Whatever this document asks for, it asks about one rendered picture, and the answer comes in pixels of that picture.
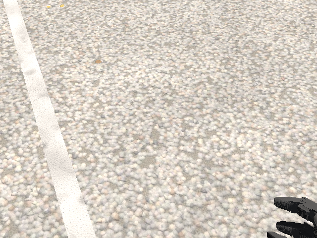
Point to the robot right hand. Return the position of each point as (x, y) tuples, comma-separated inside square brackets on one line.
[(305, 208)]

